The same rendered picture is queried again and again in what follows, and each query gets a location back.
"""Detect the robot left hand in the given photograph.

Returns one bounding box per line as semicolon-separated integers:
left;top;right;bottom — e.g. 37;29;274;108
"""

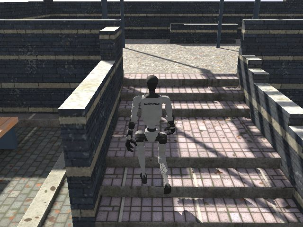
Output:
125;139;137;152

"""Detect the robot left upper arm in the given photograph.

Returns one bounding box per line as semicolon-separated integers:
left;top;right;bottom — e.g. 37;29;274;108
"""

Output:
131;96;142;122

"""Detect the right robot forearm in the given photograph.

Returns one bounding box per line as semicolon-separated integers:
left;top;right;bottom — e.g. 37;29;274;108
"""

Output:
168;114;175;129

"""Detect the robot left shin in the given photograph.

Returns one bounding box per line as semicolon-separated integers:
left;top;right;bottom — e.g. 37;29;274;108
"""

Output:
137;147;146;177

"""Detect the robot right upper arm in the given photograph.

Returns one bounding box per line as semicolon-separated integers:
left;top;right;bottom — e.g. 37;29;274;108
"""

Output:
162;96;173;121

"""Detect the robot right hand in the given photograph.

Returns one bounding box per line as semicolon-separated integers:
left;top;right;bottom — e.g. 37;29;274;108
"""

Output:
164;127;175;135

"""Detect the robot right foot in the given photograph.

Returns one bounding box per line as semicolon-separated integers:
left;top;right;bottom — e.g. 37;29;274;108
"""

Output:
164;184;171;194

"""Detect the left robot forearm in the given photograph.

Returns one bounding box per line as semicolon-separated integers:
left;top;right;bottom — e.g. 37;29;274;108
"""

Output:
126;116;135;140

